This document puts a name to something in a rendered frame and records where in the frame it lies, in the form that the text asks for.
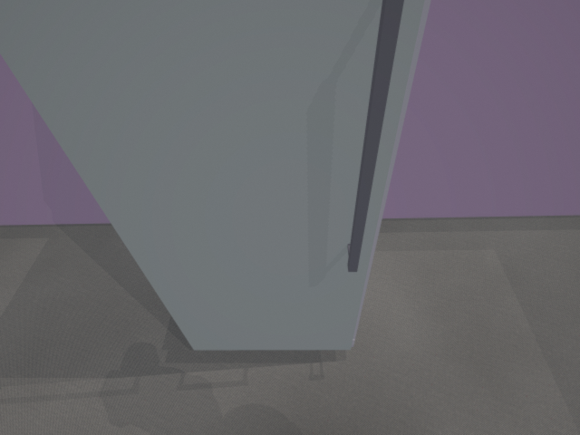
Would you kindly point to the handle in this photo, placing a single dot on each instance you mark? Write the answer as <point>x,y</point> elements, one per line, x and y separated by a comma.
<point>382,71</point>

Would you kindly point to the fridge door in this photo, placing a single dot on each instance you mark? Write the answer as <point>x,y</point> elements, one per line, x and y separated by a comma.
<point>223,139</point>

